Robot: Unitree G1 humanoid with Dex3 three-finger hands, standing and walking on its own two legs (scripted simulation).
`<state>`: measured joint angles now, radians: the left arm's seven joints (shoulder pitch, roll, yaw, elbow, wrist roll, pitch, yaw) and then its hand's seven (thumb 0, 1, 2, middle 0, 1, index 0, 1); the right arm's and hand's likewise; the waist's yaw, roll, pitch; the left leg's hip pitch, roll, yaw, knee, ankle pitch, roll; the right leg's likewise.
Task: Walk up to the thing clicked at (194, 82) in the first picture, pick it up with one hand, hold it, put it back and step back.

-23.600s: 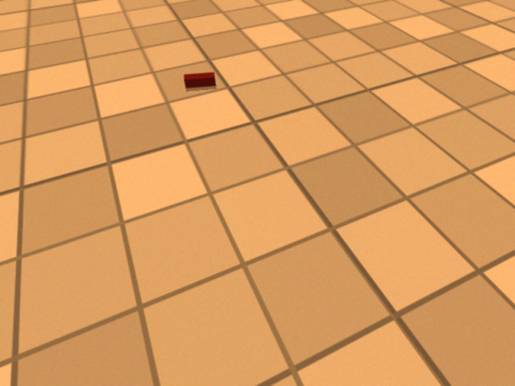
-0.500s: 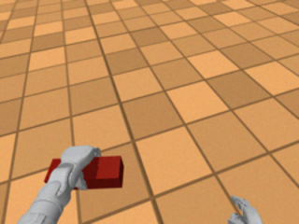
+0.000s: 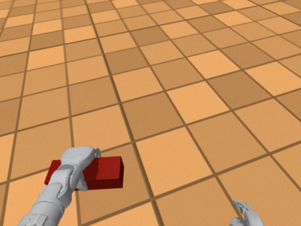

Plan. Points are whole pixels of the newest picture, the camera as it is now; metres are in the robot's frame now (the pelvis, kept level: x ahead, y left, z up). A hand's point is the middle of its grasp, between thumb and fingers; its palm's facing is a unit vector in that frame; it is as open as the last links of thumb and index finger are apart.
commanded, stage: crouch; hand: left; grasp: from above
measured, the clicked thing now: (87, 174) +0.29 +0.22 -0.09
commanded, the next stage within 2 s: lower in 2.00 s
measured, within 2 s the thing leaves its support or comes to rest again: neither
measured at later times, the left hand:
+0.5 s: hand (90, 181) +0.29 +0.23 -0.14, palm faces -0.49 +0.03 -0.87, open 10.2 cm
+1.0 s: hand (106, 184) +0.36 +0.23 -0.38, palm faces -0.48 +0.03 -0.88, open 10.2 cm
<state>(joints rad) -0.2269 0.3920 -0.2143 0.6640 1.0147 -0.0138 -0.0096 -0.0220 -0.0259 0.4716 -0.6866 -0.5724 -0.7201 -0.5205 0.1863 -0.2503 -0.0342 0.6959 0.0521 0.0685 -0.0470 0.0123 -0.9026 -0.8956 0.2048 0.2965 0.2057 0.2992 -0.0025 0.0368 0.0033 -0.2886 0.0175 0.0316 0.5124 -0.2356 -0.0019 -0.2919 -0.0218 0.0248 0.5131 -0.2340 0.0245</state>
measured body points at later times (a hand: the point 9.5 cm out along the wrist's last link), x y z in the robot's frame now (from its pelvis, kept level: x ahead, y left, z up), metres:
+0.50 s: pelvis -0.01 +0.00 -0.03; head +0.05 +0.01 +0.41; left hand +0.31 +0.22 -0.09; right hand +0.12 -0.27 -0.15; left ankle +0.02 +0.12 -0.74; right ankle +0.02 -0.14 -0.74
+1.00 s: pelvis -0.06 +0.01 -0.24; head +0.14 +0.02 +0.17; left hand +0.38 +0.23 -0.33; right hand -0.02 -0.27 -0.37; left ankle +0.02 +0.12 -0.74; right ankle +0.02 -0.14 -0.74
